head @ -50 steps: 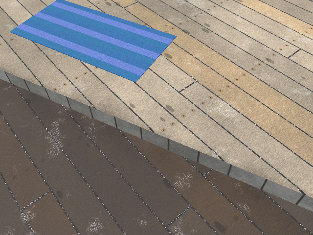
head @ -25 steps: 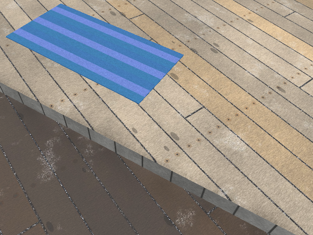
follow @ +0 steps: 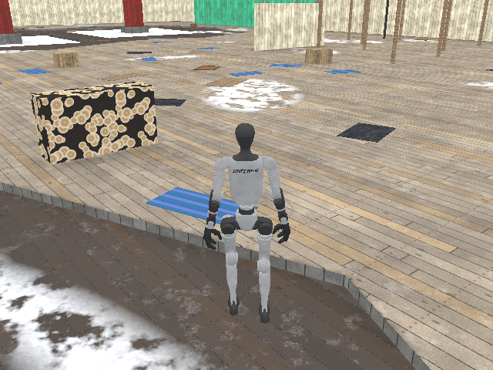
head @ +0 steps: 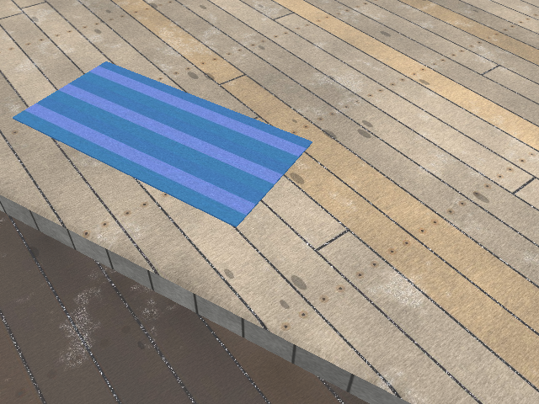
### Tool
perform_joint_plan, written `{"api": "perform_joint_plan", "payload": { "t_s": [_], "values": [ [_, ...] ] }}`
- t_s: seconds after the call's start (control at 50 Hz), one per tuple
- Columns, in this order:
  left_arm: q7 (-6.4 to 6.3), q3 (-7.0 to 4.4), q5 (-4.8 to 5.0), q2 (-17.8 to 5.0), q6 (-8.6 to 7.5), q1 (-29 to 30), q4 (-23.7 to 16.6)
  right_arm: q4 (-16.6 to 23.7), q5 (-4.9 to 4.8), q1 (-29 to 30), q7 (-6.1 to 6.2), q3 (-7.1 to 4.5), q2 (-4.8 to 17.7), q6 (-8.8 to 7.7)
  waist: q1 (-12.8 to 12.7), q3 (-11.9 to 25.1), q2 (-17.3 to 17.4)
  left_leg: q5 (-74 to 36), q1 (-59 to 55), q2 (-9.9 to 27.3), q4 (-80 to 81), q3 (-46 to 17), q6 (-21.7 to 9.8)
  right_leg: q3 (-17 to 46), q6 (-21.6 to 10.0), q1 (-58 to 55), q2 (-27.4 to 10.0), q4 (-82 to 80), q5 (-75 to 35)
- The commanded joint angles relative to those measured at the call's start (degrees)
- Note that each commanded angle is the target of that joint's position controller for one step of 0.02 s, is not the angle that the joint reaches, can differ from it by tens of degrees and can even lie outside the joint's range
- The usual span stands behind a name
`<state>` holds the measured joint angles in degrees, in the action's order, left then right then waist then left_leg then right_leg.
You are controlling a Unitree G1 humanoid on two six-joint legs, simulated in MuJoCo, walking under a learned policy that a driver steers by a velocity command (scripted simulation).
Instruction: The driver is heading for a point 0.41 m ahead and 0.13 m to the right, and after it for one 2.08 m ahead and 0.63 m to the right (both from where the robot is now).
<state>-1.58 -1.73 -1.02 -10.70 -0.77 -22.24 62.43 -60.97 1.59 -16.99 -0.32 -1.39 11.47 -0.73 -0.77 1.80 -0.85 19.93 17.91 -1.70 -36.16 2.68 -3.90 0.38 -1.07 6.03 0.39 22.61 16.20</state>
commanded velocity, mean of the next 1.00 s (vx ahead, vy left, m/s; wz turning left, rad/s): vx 0.45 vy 0.00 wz -0.39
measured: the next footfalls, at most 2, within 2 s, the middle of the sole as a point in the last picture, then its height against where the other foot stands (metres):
right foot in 0.56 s outside the picture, level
left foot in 1.20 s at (307, 289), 0.11 m higher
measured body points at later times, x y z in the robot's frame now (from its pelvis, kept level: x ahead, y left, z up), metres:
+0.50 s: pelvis +0.20 +0.01 -0.02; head +0.24 +0.01 +0.43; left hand +0.41 +0.20 -0.14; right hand +0.09 -0.20 -0.16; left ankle +0.04 +0.10 -0.74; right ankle +0.34 -0.08 -0.72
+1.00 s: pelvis +0.46 -0.05 +0.00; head +0.47 -0.07 +0.45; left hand +0.54 +0.21 -0.13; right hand +0.55 -0.33 -0.11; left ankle +0.58 +0.05 -0.59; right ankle +0.35 -0.06 -0.74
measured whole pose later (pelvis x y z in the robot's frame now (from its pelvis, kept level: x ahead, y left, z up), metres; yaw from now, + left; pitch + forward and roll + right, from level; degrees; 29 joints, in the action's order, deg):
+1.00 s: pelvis +0.46 -0.05 +0.00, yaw -27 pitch +3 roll +0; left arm -1.7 -4.0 -1.4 -13.5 -3.7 -26.5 51.9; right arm -43.8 3.7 -2.7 -0.3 -1.4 12.2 -1.1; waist -4.9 0.8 2.0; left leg 21.7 50.7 6.2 -82.4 -0.1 2.5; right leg 9.6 -8.0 3.3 9.6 17.9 16.2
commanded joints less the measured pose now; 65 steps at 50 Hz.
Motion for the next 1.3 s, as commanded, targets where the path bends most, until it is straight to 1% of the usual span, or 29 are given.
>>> {"api": "perform_joint_plan", "payload": {
  "t_s": [0.02, 0.08, 0.1, 0.12, 0.14, 0.16, 0.2, 0.3, 0.42, 0.52, 0.54, 0.56, 0.58, 0.6, 0.64, 0.7, 0.74, 0.88, 0.96, 1.02, 1.08, 1.12, 1.14, 1.16, 1.2, 1.22, 1.24, 1.26, 1.3],
  "values": [
    [0.16, -2.26, -0.02, -8.9, -1.29, -0.6, -1.3, 5.1, -0.11, 4.5, -0.7, -0.88, 3.5, -2.46, 0.7, -10.4, -6.3, 2.7, 7.9, 2.6, -0.5, -0.4, -0.6, 17.4, -10.0, 3.9, -16.1, -14.7, 19.1],
    [0.58, -2.4, 0.21, -7.6, -1.74, 2.6, -2.3, 1.3, -0.71, -6.1, -0.22, -1.48, 2.7, -3.44, 5.2, -9.5, -2.8, -1.5, -14.1, -0.9, 11.7, 1.6, -1.0, 9.0, -7.3, 16.3, -9.5, -5.0, 15.1],
    [0.88, -1.72, -0.07, -5.2, -2.29, 4.4, -3.7, -0.3, -0.24, -13.1, 0.45, -2.38, 5.7, -3.98, 8.0, -8.1, 5.2, 4.6, -22.5, 6.7, 18.5, -9.6, -2.4, 3.3, -5.4, 23.2, -5.4, 7.6, 10.5],
    [1.56, -0.76, 0.38, -1.4, -2.88, 5.6, -6.5, -1.6, -0.51, -19.9, 0.77, -3.99, 11.9, -3.96, 9.2, -5.6, 19.9, 19.3, -28.8, 19.5, 28.9, -33.3, -7.5, -5.7, -3.1, 34.6, 2.2, 25.9, 12.2],
    [1.84, -1.82, -1.27, -6.0, -2.84, 7.8, -7.5, -2.0, -0.26, -18.9, 0.89, -3.68, 10.6, -3.57, 7.4, -7.9, 13.3, 17.9, -24.7, 23.7, 29.1, -37.9, -9.9, -1.4, -4.5, 37.7, 0.1, 36.6, 14.4],
    [2.4, -1.89, -1.15, -5.5, -2.96, 9.1, -7.4, 0.1, 0.11, -13.3, 0.82, -2.97, 8.2, -3.79, 4.7, -9.7, 5.7, 15.2, -20.7, 22.0, 28.4, -32.3, -9.1, 1.8, -5.5, 37.9, -2.5, 40.1, 9.1],
    [3.27, -1.66, -0.3, -3.6, -3.33, 7.9, -6.3, 2.0, -0.09, -7.7, 1.02, -2.32, 6.3, -4.67, 1.7, -9.0, 2.8, 4.7, -17.5, 18.2, 30.2, -21.8, -6.3, 2.9, -5.1, 34.7, -4.4, 39.2, 0.8],
    [3.75, -1.71, -0.59, -2.8, -1.79, 11.7, -7.4, 0.0, -0.49, -11.6, 1.8, -1.02, 3.9, -5.99, 1.5, -6.9, 4.0, -24.9, -20.8, 14.6, 28.3, -5.3, -3.8, -0.4, -2.8, 36.5, -3.5, 37.3, -6.4],
    [4.24, -0.19, -0.34, -1.4, -1.58, 24.6, -13.3, -0.4, -0.57, -11.5, 2.28, -0.57, 4.8, -6.28, 2.8, -9.8, 5.6, -37.3, -16.6, 13.0, 27.9, 4.4, -2.9, -7.9, -3.1, 28.3, -1.3, 16.3, -13.0],
    [3.22, -2.05, -0.76, -5.5, -2.18, 10.8, -10.4, 0.3, -0.71, -8.4, 3.15, -1.66, 8.8, -5.74, -4.0, -0.7, 7.4, -69.3, -21.8, 15.2, 3.8, 8.4, -2.0, -11.0, -9.6, 11.8, 5.1, 12.0, -7.5],
    [3.02, -3.0, -1.22, -7.0, -2.48, 3.9, -8.3, 1.0, -0.77, -7.4, 2.89, -1.83, 9.1, -5.39, -7.2, 2.9, 6.7, -62.9, -18.0, 14.6, -7.8, 8.9, -1.6, -9.5, -11.5, 2.9, 5.7, 8.1, -8.4],
    [2.39, -4.66, -1.92, -11.3, -2.42, -2.2, -7.4, 2.7, -0.67, -6.4, 2.29, -1.79, 8.7, -5.38, -10.2, 6.6, 2.4, -44.3, -7.4, 12.5, -24.9, 9.4, -0.5, 1.3, -14.6, -7.9, -1.9, 5.3, -2.7],
    [2.03, -6.25, -1.5, -16.9, -1.5, -0.1, -8.8, 6.1, -1.58, -9.4, 1.16, -1.08, 2.7, -5.75, -4.8, 12.1, -14.4, 8.6, 15.9, -1.0, -49.6, 6.5, 2.6, 34.2, -24.9, -23.2, -19.2, -0.2, -7.0],
    [2.21, -5.97, -0.08, -16.0, -0.63, 1.2, -9.3, 7.7, -0.75, -4.1, 0.52, -1.65, 7.2, -6.34, -5.7, 12.1, -3.4, 5.8, 23.3, 0.5, -52.6, -4.9, 1.4, 39.6, -25.7, -21.5, -19.0, -6.7, 1.6],
    [1.81, -4.49, 0.27, -10.2, -0.84, 8.1, -10.2, 9.8, -0.71, 1.1, 0.14, -1.73, 7.1, -7.15, -1.2, -1.4, 4.2, -3.2, 22.6, 6.3, -41.7, -5.3, 1.2, 27.4, -20.1, -5.3, -16.0, -10.8, -3.5],
    [1.34, -3.54, 0.63, -8.1, -2.74, 8.3, -10.2, 10.2, 1.62, -0.1, 0.45, -1.45, 5.2, -3.95, 2.6, -2.4, 4.2, -2.5, 13.2, 7.8, -33.7, -5.3, 3.6, 16.5, -16.2, 4.8, -9.4, -9.8, -25.3],
    [1.38, -3.98, 0.77, -10.4, -3.41, 7.1, -10.3, 11.1, 1.7, 0.0, 0.14, -1.26, 4.3, -2.55, 3.2, -1.2, 2.1, -3.1, 13.2, 7.8, -29.4, -4.1, 5.2, 14.0, -16.3, 6.1, -7.8, -9.7, -27.4],
    [0.65, -4.23, 0.07, -10.6, -2.32, -1.1, -12.4, 17.5, 1.49, 14.0, -0.11, -1.02, 4.8, -1.13, -1.9, -1.0, -2.5, -9.5, 28.0, 7.5, -28.8, -1.7, 8.0, 19.1, -13.8, -2.3, -6.5, -7.2, -23.6],
    [-0.58, -4.38, -0.37, -12.2, -3.23, -10.8, -11.5, 23.3, 2.14, 23.1, 0.21, -1.26, 5.5, -1.6, -5.3, -2.9, -2.0, 2.0, 55.4, 8.3, -48.6, -3.4, 6.5, 30.6, -19.6, -21.0, -12.3, -6.4, -17.1],
    [-1.47, -3.74, -0.81, -11.6, -4.15, -16.5, -10.1, 30.9, 2.44, 33.6, 0.44, 0.91, 1.9, -2.17, -8.1, -7.5, -3.1, 18.7, 77.3, 7.0, -70.1, -3.9, 4.1, 32.9, -20.1, -27.5, -15.0, -4.4, -20.7],
    [-1.83, -3.09, -0.68, -11.4, -4.13, -14.4, -8.8, 38.5, 1.85, 38.2, 0.5, 3.1, 1.3, -2.28, -5.7, -10.5, -2.3, 23.7, 71.0, 7.5, -57.7, -3.1, 0.9, 24.9, -13.3, -16.7, -11.9, -11.6, -21.2],
    [-1.07, -2.34, 1.54, -9.9, -2.89, -7.4, -10.2, 37.2, 2.05, 30.2, -1.19, 3.93, -0.1, -0.42, -2.0, -3.3, 2.1, 2.0, 32.3, 4.8, -39.5, 4.0, -0.5, 15.8, -12.0, 2.3, -6.7, -22.6, -33.2],
    [-0.09, -2.13, 1.87, -11.3, -3.36, -0.8, -13.2, 35.6, 0.55, 21.4, -1.32, 3.51, -0.1, -0.04, 3.0, -1.0, -3.4, -3.1, 13.2, 3.6, -31.9, 4.1, -1.7, 11.5, -10.4, 11.3, -6.3, -19.1, -52.5],
    [0.53, -3.19, 2.39, -14.7, -3.84, -2.9, -12.6, 32.2, 0.47, 10.3, -0.47, 1.57, 3.3, 0.34, 7.4, 7.9, -7.3, -1.6, -2.6, -1.1, -33.3, 4.3, -2.2, 11.1, -9.5, 9.3, -6.7, -8.1, -79.0],
    [1.25, -5.36, 2.82, -18.8, -4.8, 0.1, -11.8, 25.7, 0.57, -10.0, 0.75, -2.13, 10.0, 0.2, 17.6, 15.6, -4.8, -0.4, -15.1, -0.6, -16.8, -2.9, -3.1, 11.9, -4.9, 3.9, -6.1, 20.7, -77.8],
    [2.07, -3.64, 2.47, -9.2, -5.76, -2.0, -13.0, 23.1, 2.4, -12.7, 0.74, -3.3, 16.0, -1.19, 13.4, 16.4, 15.8, 2.8, -19.4, 12.9, -2.1, -26.4, -6.9, 10.6, -2.0, 13.3, 4.7, 47.2, -18.1],
    [3.42, -3.3, 0.66, -7.1, -6.03, -11.1, -15.0, 22.1, 0.38, -8.9, 0.82, -4.06, 18.5, -0.28, 5.8, 21.9, 27.3, -7.7, -19.9, 21.2, 15.6, -58.1, -7.5, 15.1, -1.7, 21.3, 12.1, 62.2, 1.8],
    [3.59, -3.3, -1.01, -7.4, -5.35, -11.8, -14.2, 23.8, -0.76, 1.1, 0.21, -3.46, 14.0, -0.42, -0.2, 14.7, 15.4, 5.6, -12.9, 21.1, 16.6, -58.6, -7.9, 13.9, -2.4, 25.2, 8.0, 67.8, -0.8],
    [3.49, -2.55, -2.47, -5.3, -4.24, -5.5, -16.1, 21.1, -0.38, 7.2, 0.24, -2.01, 5.6, -1.85, -2.8, 1.4, 1.9, 10.8, 2.1, 16.9, 14.8, -41.2, -8.1, 6.2, -3.3, 29.2, 2.9, 71.7, -3.7]
  ]
}}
